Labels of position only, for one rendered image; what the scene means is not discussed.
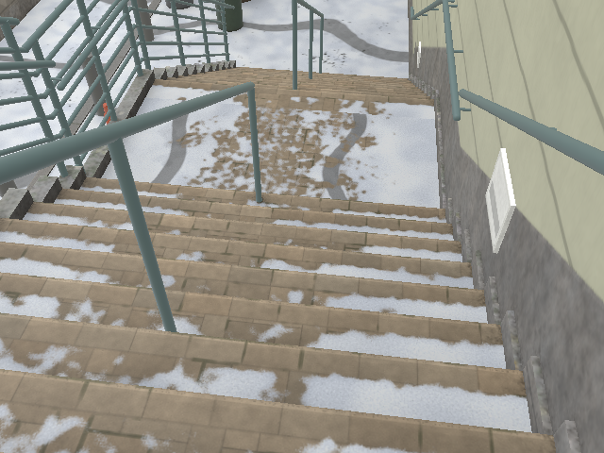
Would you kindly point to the stairs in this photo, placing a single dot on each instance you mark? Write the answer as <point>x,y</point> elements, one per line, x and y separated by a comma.
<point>304,325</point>
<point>325,82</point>

